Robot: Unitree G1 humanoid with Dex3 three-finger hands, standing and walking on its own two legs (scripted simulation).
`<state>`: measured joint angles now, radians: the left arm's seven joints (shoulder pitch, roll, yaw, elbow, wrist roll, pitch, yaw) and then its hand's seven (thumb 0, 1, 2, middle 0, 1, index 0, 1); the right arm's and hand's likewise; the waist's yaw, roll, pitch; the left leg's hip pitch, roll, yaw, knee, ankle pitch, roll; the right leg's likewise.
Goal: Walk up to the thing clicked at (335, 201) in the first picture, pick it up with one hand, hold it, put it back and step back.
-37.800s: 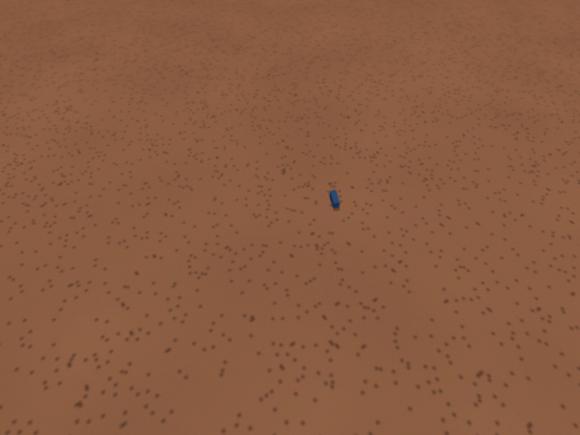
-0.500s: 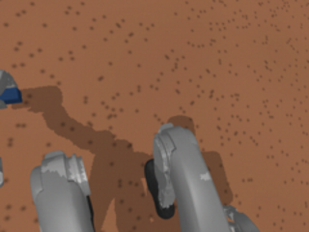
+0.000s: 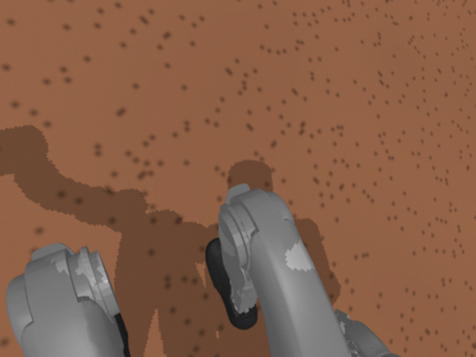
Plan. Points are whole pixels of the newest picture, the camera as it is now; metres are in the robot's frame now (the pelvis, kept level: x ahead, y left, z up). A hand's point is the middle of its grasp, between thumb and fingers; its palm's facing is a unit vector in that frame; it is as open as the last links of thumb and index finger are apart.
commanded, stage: rest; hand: left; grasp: from above
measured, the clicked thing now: out of the picture +0.48 +0.30 -0.25
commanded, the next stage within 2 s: open in 0.80 s
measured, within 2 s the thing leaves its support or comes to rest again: rests again in 0.62 s
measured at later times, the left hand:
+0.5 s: hand out of the picture +0.47 +0.30 -0.24, palm faces -0.46 -0.10 -0.88, open 6.1 cm
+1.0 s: hand out of the picture +0.47 +0.31 -0.25, palm faces -0.46 -0.11 -0.88, open 6.1 cm
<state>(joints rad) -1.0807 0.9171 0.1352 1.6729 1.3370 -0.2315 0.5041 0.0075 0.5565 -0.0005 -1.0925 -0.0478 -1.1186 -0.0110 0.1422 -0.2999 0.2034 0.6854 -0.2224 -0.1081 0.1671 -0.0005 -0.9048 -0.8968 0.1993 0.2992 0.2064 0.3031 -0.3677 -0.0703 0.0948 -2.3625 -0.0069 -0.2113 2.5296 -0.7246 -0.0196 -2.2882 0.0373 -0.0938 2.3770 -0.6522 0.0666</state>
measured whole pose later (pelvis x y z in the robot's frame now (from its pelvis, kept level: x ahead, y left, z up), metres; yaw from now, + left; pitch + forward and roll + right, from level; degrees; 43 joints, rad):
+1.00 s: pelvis +0.00 +0.01 +0.00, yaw -3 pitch +28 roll -15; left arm -1.11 1.04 0.09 1.75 1.34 -0.24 0.58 0.01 0.56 0.01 -1.09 -0.03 -1.10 -0.01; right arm 0.11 -0.34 0.30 0.64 -0.27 -0.19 0.23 0.00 -0.91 -0.90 0.20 0.30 0.20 0.30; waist -0.41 -0.14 0.17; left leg -2.35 0.00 -0.26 2.57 -0.74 0.00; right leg -2.25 0.05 -0.14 2.37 -0.65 0.07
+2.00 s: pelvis -0.01 +0.01 +0.00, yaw -4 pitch +28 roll -15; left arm -1.11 1.06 0.08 1.74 1.32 -0.23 0.58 0.00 -0.15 0.68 -0.38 -0.71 -0.38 -0.70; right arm 0.11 -0.35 0.32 0.62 -0.26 -0.20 0.23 0.00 -0.90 -0.90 0.20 0.30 0.21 0.30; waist -0.41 -0.15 0.18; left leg -2.34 0.00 -0.27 2.56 -0.73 0.00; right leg -2.24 0.05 -0.14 2.35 -0.63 0.08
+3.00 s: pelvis -0.01 +0.00 +0.01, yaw +2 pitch +32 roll -10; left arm -1.11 0.87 0.06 1.51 1.33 -0.24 0.38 0.00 -0.27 0.81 -0.30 -0.78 -0.29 -0.78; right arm 0.16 -0.31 0.16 0.67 -0.17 -0.01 0.11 0.00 -0.90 -0.90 0.20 0.30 0.20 0.30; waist -0.31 -0.04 0.03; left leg -2.36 -0.02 -0.17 2.45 -0.65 -0.01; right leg -2.28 0.01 -0.07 2.33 -0.61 0.04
